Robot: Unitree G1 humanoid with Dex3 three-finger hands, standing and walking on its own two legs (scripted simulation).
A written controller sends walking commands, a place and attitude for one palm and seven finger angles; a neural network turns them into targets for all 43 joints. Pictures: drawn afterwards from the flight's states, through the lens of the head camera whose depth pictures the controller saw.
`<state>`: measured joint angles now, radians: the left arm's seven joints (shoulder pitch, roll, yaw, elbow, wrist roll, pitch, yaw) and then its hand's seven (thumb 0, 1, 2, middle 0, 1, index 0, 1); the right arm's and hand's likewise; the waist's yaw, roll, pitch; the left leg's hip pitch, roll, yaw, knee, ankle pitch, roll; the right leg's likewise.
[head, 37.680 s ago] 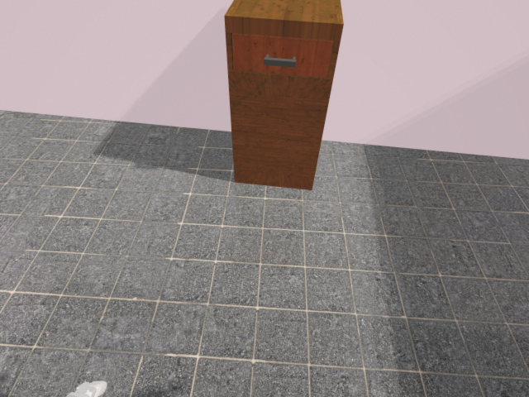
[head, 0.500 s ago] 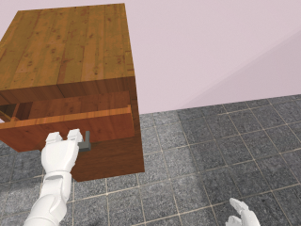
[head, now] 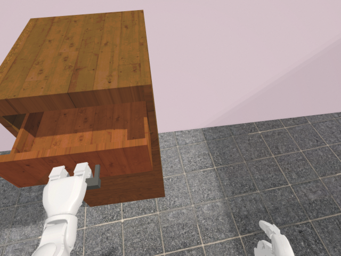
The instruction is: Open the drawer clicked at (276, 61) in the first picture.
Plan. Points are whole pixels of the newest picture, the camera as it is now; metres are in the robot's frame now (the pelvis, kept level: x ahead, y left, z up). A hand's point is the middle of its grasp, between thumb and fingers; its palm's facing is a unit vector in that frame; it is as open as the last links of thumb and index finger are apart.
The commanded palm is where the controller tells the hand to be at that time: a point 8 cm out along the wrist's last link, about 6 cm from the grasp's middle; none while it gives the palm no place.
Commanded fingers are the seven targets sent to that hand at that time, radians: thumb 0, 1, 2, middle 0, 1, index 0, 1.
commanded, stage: pull the drawer open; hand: left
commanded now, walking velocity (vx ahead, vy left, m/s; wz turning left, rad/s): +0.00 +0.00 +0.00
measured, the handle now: (76, 178) +0.30 +0.27 -0.01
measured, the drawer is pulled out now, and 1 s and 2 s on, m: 0.14 0.26 0.28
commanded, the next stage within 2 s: open the thumb to release the handle in 1.16 s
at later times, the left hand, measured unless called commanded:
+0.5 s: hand (71, 230) +0.18 +0.25 -0.04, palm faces -0.02 -0.04 -1.00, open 5.5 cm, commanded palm +0.15 +0.25 +0.02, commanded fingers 0.00 0.90 0.90 -0.40 -1.35 -0.40 -1.35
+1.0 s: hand (68, 254) +0.13 +0.24 -0.03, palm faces -0.06 -0.09 -0.99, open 5.6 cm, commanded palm +0.10 +0.24 +0.02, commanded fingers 0.00 0.90 0.90 -0.40 -1.35 -0.40 -1.35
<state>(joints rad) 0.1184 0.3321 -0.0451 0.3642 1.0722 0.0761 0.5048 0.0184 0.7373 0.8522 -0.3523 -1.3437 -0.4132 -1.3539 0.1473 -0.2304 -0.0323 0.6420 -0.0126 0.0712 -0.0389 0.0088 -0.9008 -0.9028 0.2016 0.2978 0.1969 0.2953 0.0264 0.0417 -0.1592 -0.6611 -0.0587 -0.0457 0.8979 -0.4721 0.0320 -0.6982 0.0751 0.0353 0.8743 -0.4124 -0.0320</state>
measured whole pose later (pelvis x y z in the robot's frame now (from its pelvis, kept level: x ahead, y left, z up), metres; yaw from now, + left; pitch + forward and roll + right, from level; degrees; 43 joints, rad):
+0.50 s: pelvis -0.01 -0.01 -0.01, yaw +0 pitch +12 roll +0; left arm 0.35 0.31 -0.05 0.19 1.08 0.05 0.55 0.03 0.73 0.85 -0.35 -1.35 -0.41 -1.35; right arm 0.08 -0.23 -0.03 0.61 -0.02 0.06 -0.04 0.01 -0.90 -0.90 0.20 0.30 0.20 0.30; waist 0.06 0.04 -0.16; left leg -0.67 -0.06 -0.05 0.94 -0.48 0.02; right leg -0.71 0.08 0.03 0.94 -0.43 -0.05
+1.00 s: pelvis +0.00 -0.01 -0.01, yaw +0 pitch +12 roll +0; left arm 0.60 0.31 -0.04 0.01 1.07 0.01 0.56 0.04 0.73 0.77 -0.35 -1.34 -0.42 -1.35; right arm 0.11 -0.23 -0.03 0.57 -0.04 0.08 0.00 0.01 -0.90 -0.90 0.20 0.30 0.20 0.30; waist 0.07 0.02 -0.17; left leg -0.67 -0.05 -0.03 0.95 -0.50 0.02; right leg -0.72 0.08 0.04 0.95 -0.45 -0.05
